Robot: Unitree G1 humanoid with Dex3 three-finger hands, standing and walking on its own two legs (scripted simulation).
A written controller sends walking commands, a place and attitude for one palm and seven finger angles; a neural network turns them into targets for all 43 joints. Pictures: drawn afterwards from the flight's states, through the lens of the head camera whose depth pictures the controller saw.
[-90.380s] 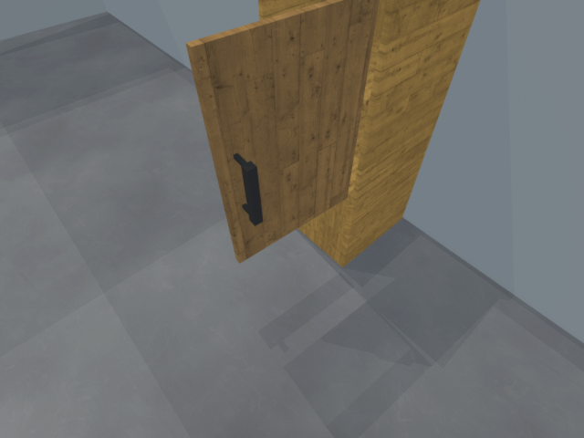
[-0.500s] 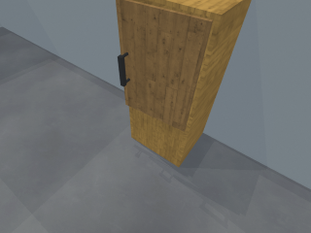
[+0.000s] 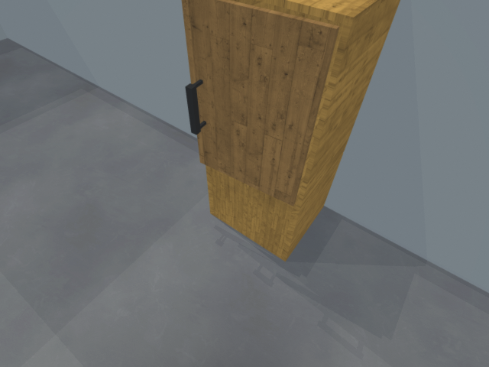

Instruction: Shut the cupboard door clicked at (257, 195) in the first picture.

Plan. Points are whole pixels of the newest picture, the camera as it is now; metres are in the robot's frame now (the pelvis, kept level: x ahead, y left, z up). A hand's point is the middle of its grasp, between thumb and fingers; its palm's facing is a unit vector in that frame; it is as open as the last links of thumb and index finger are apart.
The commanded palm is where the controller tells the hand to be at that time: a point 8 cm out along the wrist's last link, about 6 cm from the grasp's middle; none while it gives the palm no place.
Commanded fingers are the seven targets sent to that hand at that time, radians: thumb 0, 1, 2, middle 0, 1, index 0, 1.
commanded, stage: look to check the result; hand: left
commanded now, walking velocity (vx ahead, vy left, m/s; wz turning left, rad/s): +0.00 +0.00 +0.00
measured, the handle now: (197, 107) +0.85 +0.20 -0.06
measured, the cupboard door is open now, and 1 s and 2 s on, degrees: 5 5 5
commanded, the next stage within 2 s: walk to a spot facing it in 0.04 s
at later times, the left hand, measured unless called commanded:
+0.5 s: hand out of the picture -0.02 +0.19 -0.21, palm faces +0.18 -0.96 -0.21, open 7.4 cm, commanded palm none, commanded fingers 0.00 0.90 0.90 -0.20 -0.30 -0.20 -0.30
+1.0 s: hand out of the picture +0.01 +0.17 -0.15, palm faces +0.42 -0.85 -0.32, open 7.4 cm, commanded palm none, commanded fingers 0.00 0.90 0.90 -0.20 -0.30 -0.20 -0.30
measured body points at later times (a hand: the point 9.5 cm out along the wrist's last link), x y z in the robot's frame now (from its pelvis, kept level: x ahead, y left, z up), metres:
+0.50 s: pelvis +0.01 +0.01 -0.02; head +0.03 +0.03 +0.42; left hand -0.02 +0.24 -0.19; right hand +0.04 -0.23 -0.17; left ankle +0.04 +0.11 -0.74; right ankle -0.08 -0.08 -0.74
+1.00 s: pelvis +0.02 -0.06 +0.00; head +0.07 -0.06 +0.44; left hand -0.01 +0.22 -0.13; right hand +0.20 -0.27 -0.16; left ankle -0.01 +0.08 -0.67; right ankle +0.04 -0.17 -0.74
